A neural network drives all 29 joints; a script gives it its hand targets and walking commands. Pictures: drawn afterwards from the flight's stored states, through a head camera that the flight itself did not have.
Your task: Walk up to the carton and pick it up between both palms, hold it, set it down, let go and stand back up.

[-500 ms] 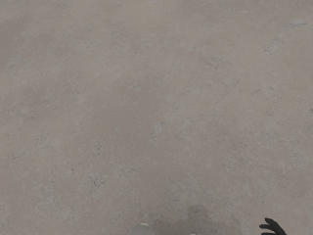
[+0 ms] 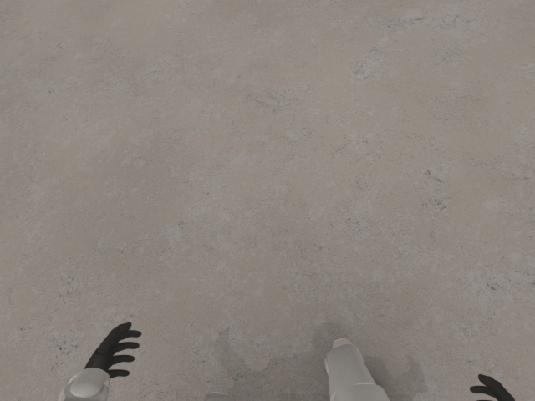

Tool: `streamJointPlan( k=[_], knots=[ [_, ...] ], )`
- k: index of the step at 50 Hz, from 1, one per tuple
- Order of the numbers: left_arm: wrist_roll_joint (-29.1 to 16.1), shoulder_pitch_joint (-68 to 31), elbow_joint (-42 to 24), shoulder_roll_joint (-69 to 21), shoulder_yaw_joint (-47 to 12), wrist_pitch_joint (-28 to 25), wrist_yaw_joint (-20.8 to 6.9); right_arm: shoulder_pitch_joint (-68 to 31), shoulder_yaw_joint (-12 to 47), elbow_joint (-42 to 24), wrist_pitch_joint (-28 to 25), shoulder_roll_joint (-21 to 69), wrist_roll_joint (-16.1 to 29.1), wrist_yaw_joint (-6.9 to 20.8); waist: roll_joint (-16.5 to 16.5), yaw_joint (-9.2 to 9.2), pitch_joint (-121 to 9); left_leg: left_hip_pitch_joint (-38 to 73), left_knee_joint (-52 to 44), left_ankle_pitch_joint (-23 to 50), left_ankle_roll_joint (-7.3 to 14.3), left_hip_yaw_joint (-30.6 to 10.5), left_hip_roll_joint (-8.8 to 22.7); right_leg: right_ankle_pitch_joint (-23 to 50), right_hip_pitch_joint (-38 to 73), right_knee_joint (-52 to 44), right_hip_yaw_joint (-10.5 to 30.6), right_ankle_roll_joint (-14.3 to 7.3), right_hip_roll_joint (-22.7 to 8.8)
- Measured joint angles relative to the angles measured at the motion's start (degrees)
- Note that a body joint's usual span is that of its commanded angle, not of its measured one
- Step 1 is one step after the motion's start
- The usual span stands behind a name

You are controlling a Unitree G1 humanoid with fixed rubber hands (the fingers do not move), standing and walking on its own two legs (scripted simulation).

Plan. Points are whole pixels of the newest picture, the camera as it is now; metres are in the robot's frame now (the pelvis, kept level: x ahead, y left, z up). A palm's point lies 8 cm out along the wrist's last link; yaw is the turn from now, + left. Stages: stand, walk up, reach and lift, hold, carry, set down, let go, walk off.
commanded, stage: walk up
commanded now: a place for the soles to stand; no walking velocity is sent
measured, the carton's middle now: out of the picture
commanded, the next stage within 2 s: none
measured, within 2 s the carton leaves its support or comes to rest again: neither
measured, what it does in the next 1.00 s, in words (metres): steps to the right: left foot, then right foot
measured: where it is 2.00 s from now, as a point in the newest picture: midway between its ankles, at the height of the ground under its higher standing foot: outside the picture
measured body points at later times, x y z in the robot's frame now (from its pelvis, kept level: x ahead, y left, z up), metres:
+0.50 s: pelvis +0.03 -0.16 +0.04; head +0.12 -0.17 +0.48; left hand +0.24 +0.07 -0.10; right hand +0.02 -0.52 -0.07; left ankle +0.09 -0.05 -0.68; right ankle +0.09 -0.15 -0.68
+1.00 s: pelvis -0.07 -0.29 -0.03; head -0.07 -0.50 +0.36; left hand +0.04 -0.02 -0.05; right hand +0.03 -0.59 -0.28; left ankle +0.02 -0.08 -0.55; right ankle +0.13 -0.44 -0.68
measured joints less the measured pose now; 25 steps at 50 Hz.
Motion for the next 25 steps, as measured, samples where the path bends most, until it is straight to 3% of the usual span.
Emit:
streamJointPlan(
  k=[2, 4, 6, 11, 18, 22, 23, 25],
  knots=[
    [0.0, 1.49, 0.05, -4.31, 0.02, 0.1, -0.25, -2.69, -0.03, -1.32, 0.4, -1.97, 0.0, -0.39, 2.87, 0.0, 1.37, -3.51, 10.66, -6.74, -0.02, -0.77, -4.96, 2.37, 0.1, 0.25, -0.11, -0.38, 3.05],
    [0.01, 3.15, 0.06, -7.13, 0.04, 0.53, -0.26, -3.83, 0.01, -2.53, 0.42, -2.11, 0.01, -0.22, 3.25, -0.02, 1.61, -7.95, 18.4, -6.82, -0.03, 0.63, -10.71, 5.59, 1.14, -3.13, -0.13, -1.55, 4.07],
    [0.01, 5.29, 0.05, -8.4, 0.05, 0.95, -0.27, -4.45, 0.02, -2.51, 0.45, -2.01, 0.02, 0.66, 2.98, -0.06, 2.07, -10.13, 20.36, -5.98, -0.03, 2.99, -13.86, 8.6, 4.09, -8.72, -0.18, -2.71, 5.28],
    [0.02, 10.24, 0.27, -6.75, 0.1, 1.62, -0.07, -2.84, -0.01, -0.89, 0.46, -1.73, 0.01, 0.86, -0.23, -0.1, 1.81, -10.88, 20.14, 0.69, -0.03, 7.85, -14.55, 14.44, 13.18, -20.21, -0.22, -7.77, 9.5],
    [0.01, 10.17, 0.23, -5.1, 0.08, 1.87, 0.23, 1.21, 0.01, -0.03, 1.19, -1.74, 0.01, 0.71, -3.56, -0.14, -1.31, -10.84, 13.37, 7.86, -0.02, 7.97, -14.53, 17.62, 17.94, -25.72, -0.29, -11.48, 14.69],
    [0.02, 7.6, 0.22, -4.59, 0.09, 1.97, 0.23, 3.74, 0.03, -0.85, 1.16, -1.72, 0.02, 1.51, -4.22, -0.2, -2.17, -7.67, -0.31, 9.03, 0.1, 8.02, -14.45, 19.4, 17.62, -27.28, -0.34, -11.06, 17.29],
    [0.02, 6.6, 0.23, -4.15, 0.1, 2.23, 0.23, 4.75, 0.03, -1.39, 0.93, -1.73, 0.02, 1.56, -4.5, -0.25, -2.18, -5.83, -6.25, 9.95, 0.95, 8.45, -14.07, 19.56, 16.97, -26.77, -0.45, -9.55, 18.02],
    [0.03, 4.24, 0.24, -2.19, 0.13, 2.48, 0.24, 7.22, 0.0, -2.62, 0.51, -1.32, 0.01, 1.21, -8.71, -0.23, -2.28, -4.0, -11.67, 8.07, 1.16, 11.14, -15.43, 17.63, 12.17, -18.0, -0.31, -10.21, 17.53]
  ],
)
